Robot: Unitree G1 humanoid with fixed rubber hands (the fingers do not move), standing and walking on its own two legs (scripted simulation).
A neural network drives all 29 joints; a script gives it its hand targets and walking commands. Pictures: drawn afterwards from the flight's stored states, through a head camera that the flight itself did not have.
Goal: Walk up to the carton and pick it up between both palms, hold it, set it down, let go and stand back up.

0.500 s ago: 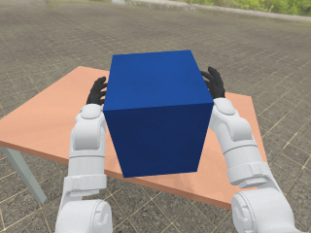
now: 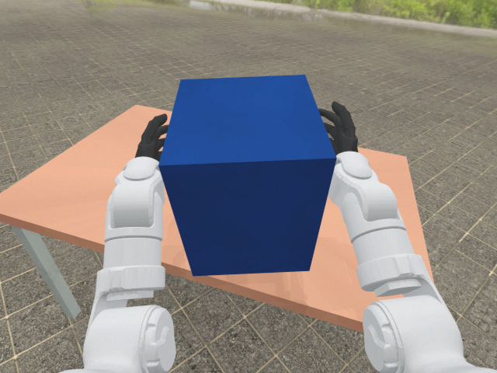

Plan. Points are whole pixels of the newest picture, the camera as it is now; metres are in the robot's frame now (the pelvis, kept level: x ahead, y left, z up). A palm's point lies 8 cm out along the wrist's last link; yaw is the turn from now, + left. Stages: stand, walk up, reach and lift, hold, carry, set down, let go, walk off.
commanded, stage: hold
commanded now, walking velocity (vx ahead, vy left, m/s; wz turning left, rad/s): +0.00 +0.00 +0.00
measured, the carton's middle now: (247, 178) +0.39 -0.01 +0.18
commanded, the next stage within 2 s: set down in 2.00 s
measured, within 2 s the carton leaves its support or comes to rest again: neither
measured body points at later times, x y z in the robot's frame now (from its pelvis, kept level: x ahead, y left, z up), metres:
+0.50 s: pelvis +0.02 +0.00 +0.00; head -0.04 +0.04 +0.44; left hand +0.40 +0.14 +0.20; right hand +0.39 -0.16 +0.23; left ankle +0.02 +0.12 -0.75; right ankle +0.04 -0.12 -0.75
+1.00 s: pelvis +0.00 +0.00 +0.00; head -0.04 +0.03 +0.45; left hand +0.41 +0.14 +0.21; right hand +0.40 -0.15 +0.24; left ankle +0.02 +0.12 -0.75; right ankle +0.04 -0.12 -0.75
